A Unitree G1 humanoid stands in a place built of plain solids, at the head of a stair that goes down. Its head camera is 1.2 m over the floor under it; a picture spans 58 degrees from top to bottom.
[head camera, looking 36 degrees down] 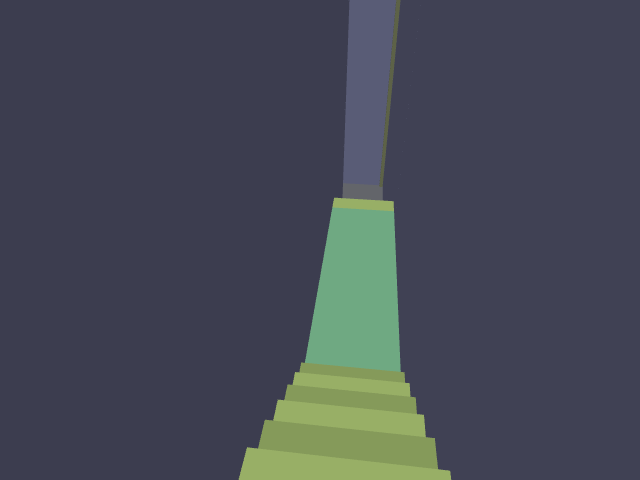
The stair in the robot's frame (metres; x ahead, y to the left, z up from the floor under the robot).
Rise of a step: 0.20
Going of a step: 0.24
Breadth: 0.76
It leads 7 degrees to the right of straight ahead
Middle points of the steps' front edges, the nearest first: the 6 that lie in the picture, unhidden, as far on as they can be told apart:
0.83 -0.10 -0.40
1.06 -0.13 -0.61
1.30 -0.15 -0.81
1.54 -0.18 -1.01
1.78 -0.21 -1.21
2.02 -0.24 -1.42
